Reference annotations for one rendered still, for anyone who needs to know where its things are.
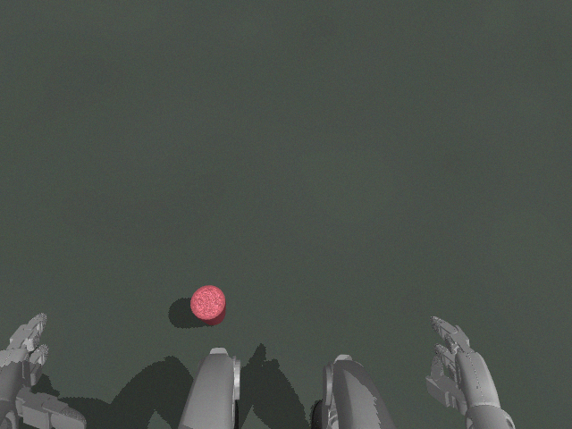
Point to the right robot arm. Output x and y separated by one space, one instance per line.
488 417

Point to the cup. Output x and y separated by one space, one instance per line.
208 304

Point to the left robot arm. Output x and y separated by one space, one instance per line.
8 415

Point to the right robot hand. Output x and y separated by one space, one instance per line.
472 384

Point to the left robot hand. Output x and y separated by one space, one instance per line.
19 372

